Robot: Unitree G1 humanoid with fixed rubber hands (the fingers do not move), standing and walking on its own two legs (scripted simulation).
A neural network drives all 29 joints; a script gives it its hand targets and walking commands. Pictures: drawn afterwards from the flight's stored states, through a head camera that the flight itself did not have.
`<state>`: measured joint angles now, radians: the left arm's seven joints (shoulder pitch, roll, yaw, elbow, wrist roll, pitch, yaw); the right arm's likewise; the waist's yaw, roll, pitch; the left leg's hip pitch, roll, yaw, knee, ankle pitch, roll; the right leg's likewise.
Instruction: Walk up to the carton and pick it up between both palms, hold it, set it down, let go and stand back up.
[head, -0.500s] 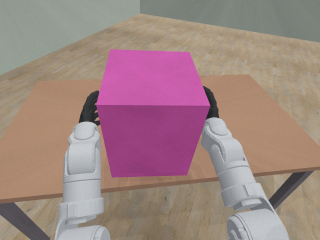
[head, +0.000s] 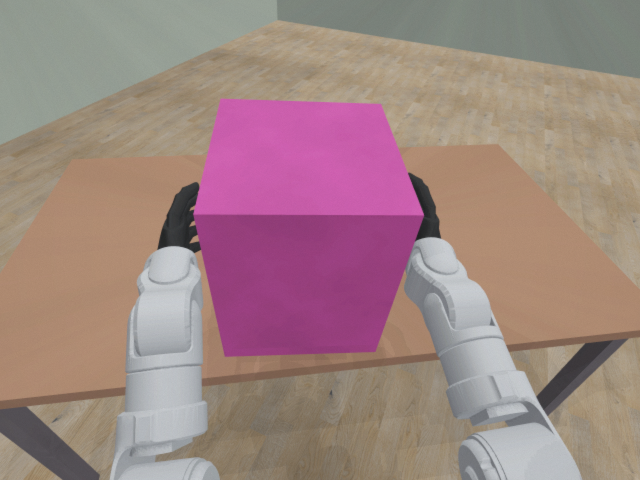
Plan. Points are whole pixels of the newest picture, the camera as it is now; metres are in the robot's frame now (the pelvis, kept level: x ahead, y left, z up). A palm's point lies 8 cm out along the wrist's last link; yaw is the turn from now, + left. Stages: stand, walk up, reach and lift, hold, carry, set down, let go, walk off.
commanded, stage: hold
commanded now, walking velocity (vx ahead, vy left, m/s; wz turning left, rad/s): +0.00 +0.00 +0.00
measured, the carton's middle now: (301, 231) +0.39 +0.01 +0.15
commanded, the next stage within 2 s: none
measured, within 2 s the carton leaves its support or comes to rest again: neither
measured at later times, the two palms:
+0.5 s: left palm (179, 250) +0.34 +0.15 +0.17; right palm (425, 238) +0.35 -0.14 +0.17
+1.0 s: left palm (173, 257) +0.34 +0.16 +0.16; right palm (421, 234) +0.35 -0.13 +0.17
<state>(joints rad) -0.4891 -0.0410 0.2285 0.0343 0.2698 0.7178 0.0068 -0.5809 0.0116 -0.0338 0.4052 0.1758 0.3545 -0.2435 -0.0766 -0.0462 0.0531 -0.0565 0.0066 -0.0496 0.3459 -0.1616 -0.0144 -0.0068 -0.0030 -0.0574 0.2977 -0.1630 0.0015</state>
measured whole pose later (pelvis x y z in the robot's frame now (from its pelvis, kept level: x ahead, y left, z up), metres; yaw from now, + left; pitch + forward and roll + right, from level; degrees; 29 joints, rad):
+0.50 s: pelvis -0.01 -0.01 +0.00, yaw +0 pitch -8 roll +0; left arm -0.53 -0.04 0.26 0.10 0.29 0.72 -0.01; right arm -0.62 0.04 -0.09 0.46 0.12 0.36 -0.22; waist -0.07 -0.05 0.05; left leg -0.05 0.01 -0.05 0.33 -0.14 -0.02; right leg -0.02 0.00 -0.06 0.32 -0.16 -0.01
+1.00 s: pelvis +0.00 +0.00 +0.00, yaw +0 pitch -8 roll -1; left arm -0.44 -0.05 0.21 -0.04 0.28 0.72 0.01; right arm -0.55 0.00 -0.01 0.33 0.19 0.38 -0.25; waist -0.08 -0.06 0.05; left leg -0.04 0.01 -0.06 0.36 -0.17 -0.02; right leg 0.02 0.00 -0.06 0.30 -0.17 0.00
